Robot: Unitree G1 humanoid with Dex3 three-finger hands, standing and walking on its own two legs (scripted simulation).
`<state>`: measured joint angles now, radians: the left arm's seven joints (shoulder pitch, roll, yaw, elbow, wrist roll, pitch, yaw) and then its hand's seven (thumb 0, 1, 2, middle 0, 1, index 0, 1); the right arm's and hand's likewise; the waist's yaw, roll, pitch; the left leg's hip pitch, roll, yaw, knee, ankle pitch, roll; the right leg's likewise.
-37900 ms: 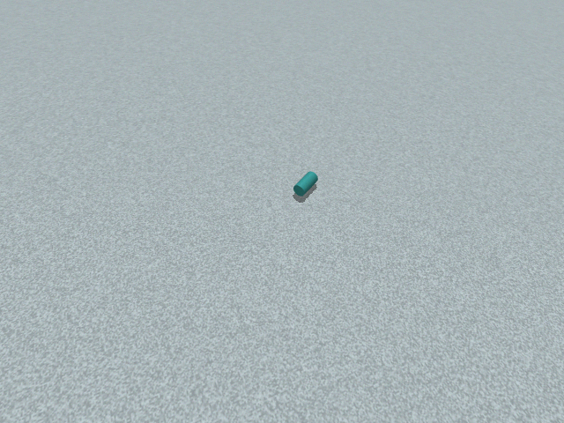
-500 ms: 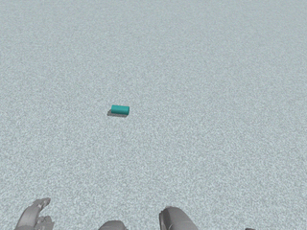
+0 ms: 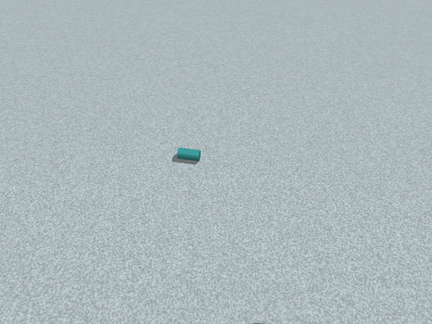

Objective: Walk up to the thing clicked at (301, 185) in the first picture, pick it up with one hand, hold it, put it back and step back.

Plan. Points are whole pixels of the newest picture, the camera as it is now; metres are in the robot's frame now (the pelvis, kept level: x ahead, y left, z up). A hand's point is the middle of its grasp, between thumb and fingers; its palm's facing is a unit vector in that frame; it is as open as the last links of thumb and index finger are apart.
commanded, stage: step back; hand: left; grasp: from above
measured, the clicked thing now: (189, 154) +1.11 +0.21 -0.72
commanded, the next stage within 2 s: stand in 0.84 s
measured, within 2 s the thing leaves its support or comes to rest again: neither
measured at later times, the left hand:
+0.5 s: hand out of the picture +0.09 +0.28 -0.15, palm faces +0.01 -0.94 -0.35, open 7.4 cm
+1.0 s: hand (83, 305) +0.17 +0.27 -0.13, palm faces -0.04 -0.94 -0.35, open 7.4 cm
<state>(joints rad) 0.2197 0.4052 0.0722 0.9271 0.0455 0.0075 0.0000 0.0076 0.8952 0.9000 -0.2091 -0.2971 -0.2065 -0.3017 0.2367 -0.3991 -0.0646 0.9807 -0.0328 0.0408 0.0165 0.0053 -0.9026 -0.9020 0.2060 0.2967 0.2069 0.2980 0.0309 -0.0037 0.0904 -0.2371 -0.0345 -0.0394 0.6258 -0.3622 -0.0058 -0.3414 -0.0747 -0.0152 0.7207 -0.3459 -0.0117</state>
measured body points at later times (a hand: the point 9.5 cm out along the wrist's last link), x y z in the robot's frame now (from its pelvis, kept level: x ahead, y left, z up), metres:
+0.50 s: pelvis +0.03 +0.02 +0.01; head +0.04 +0.02 +0.46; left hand +0.09 +0.33 -0.12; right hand +0.11 -0.30 -0.11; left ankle +0.05 +0.14 -0.72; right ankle +0.02 -0.11 -0.72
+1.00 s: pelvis +0.05 +0.02 +0.03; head +0.07 +0.02 +0.47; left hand +0.17 +0.32 -0.10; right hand +0.16 -0.28 -0.10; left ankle +0.05 +0.14 -0.72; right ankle +0.03 -0.11 -0.72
